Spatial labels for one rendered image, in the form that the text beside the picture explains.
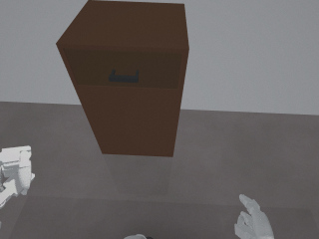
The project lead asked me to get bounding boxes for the handle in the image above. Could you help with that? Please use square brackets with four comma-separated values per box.
[109, 69, 139, 83]

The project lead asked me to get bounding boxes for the robot left hand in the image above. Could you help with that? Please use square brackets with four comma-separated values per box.
[0, 145, 35, 209]

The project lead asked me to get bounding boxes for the robot right hand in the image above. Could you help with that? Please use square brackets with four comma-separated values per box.
[234, 194, 274, 239]

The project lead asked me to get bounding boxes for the cabinet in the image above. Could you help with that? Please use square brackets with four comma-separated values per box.
[56, 0, 189, 157]

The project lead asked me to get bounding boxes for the drawer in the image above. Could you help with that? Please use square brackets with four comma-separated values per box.
[64, 48, 182, 90]

